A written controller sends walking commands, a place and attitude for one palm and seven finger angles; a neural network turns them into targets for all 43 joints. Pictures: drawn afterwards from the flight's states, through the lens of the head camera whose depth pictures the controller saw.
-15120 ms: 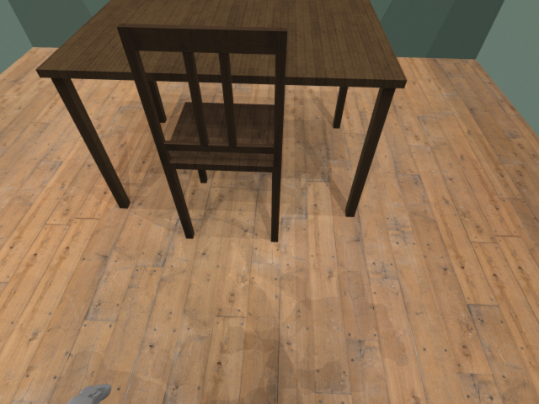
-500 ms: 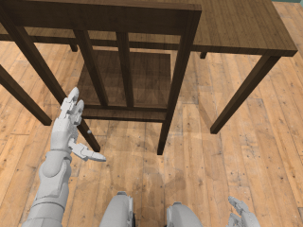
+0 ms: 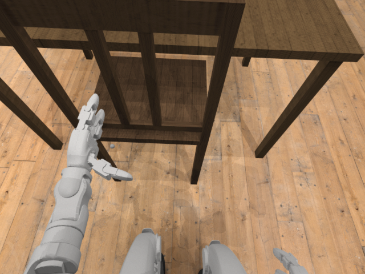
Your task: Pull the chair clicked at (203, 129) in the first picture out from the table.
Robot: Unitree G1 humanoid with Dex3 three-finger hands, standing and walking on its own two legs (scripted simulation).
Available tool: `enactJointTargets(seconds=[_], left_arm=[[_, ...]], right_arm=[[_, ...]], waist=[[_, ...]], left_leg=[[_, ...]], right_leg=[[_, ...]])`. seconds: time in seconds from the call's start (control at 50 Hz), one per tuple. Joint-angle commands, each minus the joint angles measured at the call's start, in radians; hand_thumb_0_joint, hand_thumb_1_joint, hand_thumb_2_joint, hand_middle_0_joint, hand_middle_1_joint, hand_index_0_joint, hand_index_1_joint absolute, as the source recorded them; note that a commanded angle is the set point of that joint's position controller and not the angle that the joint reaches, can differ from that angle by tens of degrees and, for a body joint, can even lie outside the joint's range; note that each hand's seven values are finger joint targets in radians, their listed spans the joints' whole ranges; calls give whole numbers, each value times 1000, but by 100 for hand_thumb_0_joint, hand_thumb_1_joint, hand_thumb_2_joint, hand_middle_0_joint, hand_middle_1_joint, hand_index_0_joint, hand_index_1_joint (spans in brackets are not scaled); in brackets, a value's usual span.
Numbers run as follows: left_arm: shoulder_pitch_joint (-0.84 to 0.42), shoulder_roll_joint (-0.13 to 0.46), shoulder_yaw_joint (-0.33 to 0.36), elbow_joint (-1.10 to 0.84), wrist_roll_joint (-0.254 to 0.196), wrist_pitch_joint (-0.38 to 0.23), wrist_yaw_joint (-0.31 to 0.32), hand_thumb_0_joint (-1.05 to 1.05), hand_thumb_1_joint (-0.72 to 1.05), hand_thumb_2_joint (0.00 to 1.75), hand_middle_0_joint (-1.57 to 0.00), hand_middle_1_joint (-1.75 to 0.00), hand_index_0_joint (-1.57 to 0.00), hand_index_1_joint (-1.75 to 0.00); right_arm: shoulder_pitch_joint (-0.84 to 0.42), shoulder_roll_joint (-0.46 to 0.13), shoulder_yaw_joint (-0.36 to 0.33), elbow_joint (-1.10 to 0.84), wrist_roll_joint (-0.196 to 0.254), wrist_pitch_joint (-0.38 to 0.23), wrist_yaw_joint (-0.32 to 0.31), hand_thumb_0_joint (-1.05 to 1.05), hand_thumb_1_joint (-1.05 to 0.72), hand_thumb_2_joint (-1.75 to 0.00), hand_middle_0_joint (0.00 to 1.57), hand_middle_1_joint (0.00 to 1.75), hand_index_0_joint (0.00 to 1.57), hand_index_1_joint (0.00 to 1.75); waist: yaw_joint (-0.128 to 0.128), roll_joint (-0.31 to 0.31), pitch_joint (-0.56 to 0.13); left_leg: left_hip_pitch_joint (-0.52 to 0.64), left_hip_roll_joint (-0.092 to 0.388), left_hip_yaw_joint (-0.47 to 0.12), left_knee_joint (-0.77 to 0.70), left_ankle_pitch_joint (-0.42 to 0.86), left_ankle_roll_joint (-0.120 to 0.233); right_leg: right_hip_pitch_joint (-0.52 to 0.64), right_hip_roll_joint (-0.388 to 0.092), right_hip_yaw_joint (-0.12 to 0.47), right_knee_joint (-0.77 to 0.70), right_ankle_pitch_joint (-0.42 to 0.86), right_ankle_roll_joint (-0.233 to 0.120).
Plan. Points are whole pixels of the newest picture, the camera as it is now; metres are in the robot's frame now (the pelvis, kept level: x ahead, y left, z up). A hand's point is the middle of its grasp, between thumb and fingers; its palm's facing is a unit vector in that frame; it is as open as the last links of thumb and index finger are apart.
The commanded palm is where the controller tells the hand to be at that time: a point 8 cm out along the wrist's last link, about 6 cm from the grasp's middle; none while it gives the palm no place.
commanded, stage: aim the fingers beside a spindle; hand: left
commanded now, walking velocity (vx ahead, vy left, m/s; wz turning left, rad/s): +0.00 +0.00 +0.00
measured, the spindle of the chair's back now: (113, 86) +0.53 +0.18 +0.05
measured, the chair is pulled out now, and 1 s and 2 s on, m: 0.00 0.00 0.00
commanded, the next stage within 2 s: none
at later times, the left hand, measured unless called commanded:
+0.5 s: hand (122, 154) +0.37 +0.14 +0.01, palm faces -0.05 -1.00 -0.01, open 16.9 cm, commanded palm +0.36 +0.20 +0.02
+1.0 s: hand (115, 145) +0.38 +0.15 +0.03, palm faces +0.00 -1.00 -0.06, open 16.9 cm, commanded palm +0.35 +0.20 +0.02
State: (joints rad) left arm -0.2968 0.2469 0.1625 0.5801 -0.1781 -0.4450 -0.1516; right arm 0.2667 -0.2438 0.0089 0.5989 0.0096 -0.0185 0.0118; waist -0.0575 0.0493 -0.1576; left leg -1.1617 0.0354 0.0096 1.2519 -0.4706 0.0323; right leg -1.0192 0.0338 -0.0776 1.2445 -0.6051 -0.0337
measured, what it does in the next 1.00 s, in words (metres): stands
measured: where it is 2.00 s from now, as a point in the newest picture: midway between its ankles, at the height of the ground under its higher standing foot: outside the picture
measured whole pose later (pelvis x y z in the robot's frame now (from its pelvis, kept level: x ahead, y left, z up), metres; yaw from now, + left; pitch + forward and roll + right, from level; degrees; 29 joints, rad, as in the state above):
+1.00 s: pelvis +0.00 +0.00 +0.00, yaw +0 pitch +22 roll -3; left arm -0.28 0.23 0.16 0.57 -0.15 -0.50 -0.12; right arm 0.25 -0.25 0.01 0.60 0.00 -0.01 0.01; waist -0.06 0.04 -0.16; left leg -1.16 0.04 0.00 1.26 -0.48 0.02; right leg -1.02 0.04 -0.08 1.25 -0.61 -0.04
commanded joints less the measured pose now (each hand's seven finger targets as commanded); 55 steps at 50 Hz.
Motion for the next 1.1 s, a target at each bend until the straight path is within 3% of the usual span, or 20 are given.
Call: enactJointTargets(seconds=[0.0, 0.06, 0.08, 0.16, 0.28, 0.34, 0.42, 0.44, 0.48, 0.56, 0.62, 0.64, 0.72, 0.78, 0.8, 0.86, 0.9, 0.96, 1.02, 1.08], left_arm=[[-205, 55, -29, -179, -15, -56, -37, 0, -50, 30, -6, -8, -6, -8], [-308, 118, 14, -284, -4, -104, 2, 0, -50, 30, -6, -8, -6, -8], [-321, 140, 36, -320, 4, -121, 21, 0, -50, 30, -6, -8, -6, -8], [-282, 172, 70, -324, 36, -145, 75, 0, -50, 30, -6, -8, -6, -8], [-166, 70, -3, -86, 35, -50, 28, 0, -50, 30, -6, -8, -6, -8], [-208, 41, -38, -102, 9, -38, -8, 0, -50, 30, -6, -8, -6, -8], [-295, 120, 23, -289, -1, -108, 15, 0, -50, 30, -6, -8, -6, -8], [-330, 118, 10, -334, 5, -128, 28, 0, -50, 30, -6, -8, -6, -8], [-349, 174, 57, -361, 23, -154, 60, 0, -50, 30, -6, -8, -6, -8], [-269, 129, 32, -210, 49, -126, 71, 0, -50, 30, -6, -8, -6, -8], [-235, 81, -4, -42, 44, -64, 33, 0, -50, 30, -6, -8, -6, -8], [-237, 68, -12, -31, 32, -48, 17, 0, -50, 30, -6, -8, -6, -8], [-255, 96, 14, -160, -2, -63, -11, 0, -50, 30, -6, -8, -6, -8], [-269, 161, 62, -347, -7, -118, 16, 0, -50, 30, -6, -8, -6, -8], [-257, 153, 53, -382, -4, -132, 28, 0, -50, 30, -6, -8, -6, -8], [-237, 179, 80, -312, 18, -136, 60, 0, -50, 30, -6, -8, -6, -8], [-223, 142, 56, -205, 33, -119, 55, 0, -50, 30, -6, -8, -6, -8], [-200, 77, -3, -93, 30, -84, 15, 0, -50, 30, -6, -8, -6, -8], [-237, 69, -21, -114, 8, -69, -21, 0, -50, 30, -6, -8, -6, -8], [-295, 106, 1, -247, -1, -99, -14, 0, -50, 30, -6, -8, -6, -8]], right_arm=[[30, -162, -66, -107, 8, -44, -21, 0, -90, -90, 20, 30, 20, 30], [28, -162, -69, -100, 2, -51, -28, 0, -90, -90, 20, 30, 20, 30], [29, -158, -67, -101, -5, -53, -27, 0, -90, -90, 20, 30, 20, 30], [30, -153, -63, -96, -14, -52, -21, 0, -90, -90, 20, 30, 20, 30], [20, -159, -58, -109, -1, -22, -10, 0, -90, -90, 20, 30, 20, 30], [8, -162, -59, -126, 10, -15, -14, 0, -90, -90, 20, 30, 20, 30], [15, -159, -67, -127, 0, -32, -21, 0, -90, -90, 20, 30, 20, 30], [15, -154, -65, -124, -4, -37, -22, 0, -90, -90, 20, 30, 20, 30], [21, -154, -62, -106, -11, -42, -24, 0, -90, -90, 20, 30, 20, 30], [29, -154, -58, -88, -13, -37, -17, 0, -90, -90, 20, 30, 20, 30], [24, -158, -54, -91, -2, -19, -16, 0, -90, -90, 20, 30, 20, 30], [21, -159, -55, -97, 0, -17, -15, 0, -90, -90, 20, 30, 20, 30], [19, -159, -62, -123, 4, -20, -18, 0, -90, -90, 20, 30, 20, 30], [26, -155, -67, -130, -2, -33, -18, 0, -90, -90, 20, 30, 20, 30], [28, -148, -66, -128, -6, -36, -16, 0, -90, -90, 20, 30, 20, 30], [35, -148, -60, -101, -9, -36, -18, 0, -90, -90, 20, 30, 20, 30], [29, -147, -59, -83, -9, -33, -16, 0, -90, -90, 20, 30, 20, 30], [26, -154, -59, -91, 0, -28, -16, 0, -90, -90, 20, 30, 20, 30], [19, -161, -62, -103, 5, -26, -17, 0, -90, -90, 20, 30, 20, 30], [23, -160, -66, -113, 1, -33, -21, 0, -90, -90, 20, 30, 20, 30]], waist=[[-33, -38, -347], [-30, 16, -384], [-18, 49, -432], [-9, 78, -460], [-28, -47, -328], [-34, -51, -307], [-13, 18, -437], [-19, 48, -462], [-15, 84, -478], [-31, 26, -404], [-45, -60, -294], [-43, -69, -296], [-14, -10, -416], [7, 53, -528], [9, 80, -543], [-17, 4, -444], [-35, -29, -350], [-46, -48, -288], [-36, -33, -329], [-18, 57, -439]], left_leg=[[381, -12, -68, -123, 191, 5], [444, -7, -81, -118, 213, 1], [475, -10, -83, -120, 239, -2], [530, -2, -94, -125, 300, -12], [373, -13, -66, -131, 181, -3], [350, -16, -63, -131, 138, 1], [464, -11, -78, -122, 227, -3], [491, -10, -80, -119, 253, -4], [517, -6, -89, -117, 276, -9], [452, -9, -83, -114, 247, -5], [320, -18, -61, -114, 140, 1], [296, -21, -53, -109, 126, 4], [380, -19, -55, -110, 212, 2], [502, -12, -68, -116, 335, -4], [529, -13, -70, -119, 367, -6], [448, -11, -67, -111, 314, 1], [376, -13, -59, -105, 234, 2], [314, -20, -49, -104, 153, 6], [335, -21, -55, -107, 156, 4], [454, -15, -72, -109, 250, -2]], right_leg=[[43, -9, 57, -208, 259, 6], [8, -7, 50, -189, 250, 1], [22, -7, 54, -184, 266, 0], [15, -3, 42, -162, 297, -3], [36, -4, 46, -197, 252, 5], [31, -7, 54, -216, 213, 4], [44, -6, 56, -192, 266, -1], [42, -6, 58, -185, 285, 0], [27, -3, 56, -170, 290, -1], [17, 1, 47, -171, 282, 1], [24, -2, 61, -203, 221, 8], [42, -5, 69, -211, 215, 9], [81, -8, 72, -195, 291, 2], [112, -4, 65, -174, 384, -1], [119, -3, 64, -169, 407, -1], [104, 3, 64, -176, 376, 6], [63, 1, 65, -185, 317, 10], [38, -2, 72, -207, 247, 8], [51, -6, 73, -211, 242, 4], [42, -5, 61, -183, 301, -3]])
